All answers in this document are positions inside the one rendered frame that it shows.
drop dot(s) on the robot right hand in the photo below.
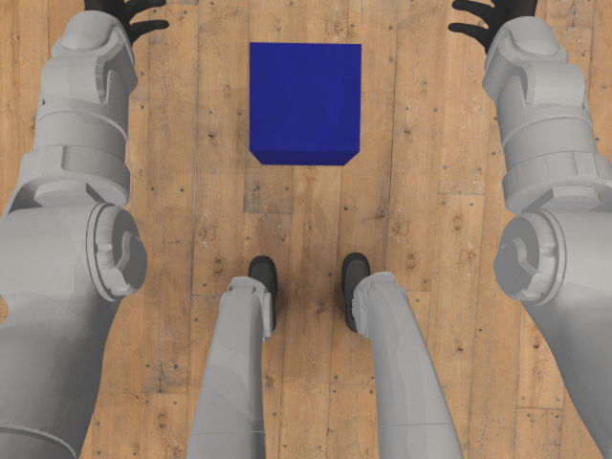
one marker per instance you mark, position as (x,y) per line
(503,11)

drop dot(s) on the right robot upper arm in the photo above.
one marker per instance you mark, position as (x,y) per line
(558,264)

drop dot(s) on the left robot thigh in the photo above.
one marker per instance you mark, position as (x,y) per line
(229,421)

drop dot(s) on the robot right foot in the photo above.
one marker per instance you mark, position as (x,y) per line
(355,268)

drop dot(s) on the left robot forearm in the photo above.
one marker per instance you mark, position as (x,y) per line
(81,124)

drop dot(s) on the right robot forearm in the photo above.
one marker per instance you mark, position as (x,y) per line
(545,124)

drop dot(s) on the carton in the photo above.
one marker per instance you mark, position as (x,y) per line
(305,103)

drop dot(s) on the left robot upper arm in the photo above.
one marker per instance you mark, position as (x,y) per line
(63,273)

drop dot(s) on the robot left hand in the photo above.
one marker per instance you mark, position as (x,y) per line
(126,11)

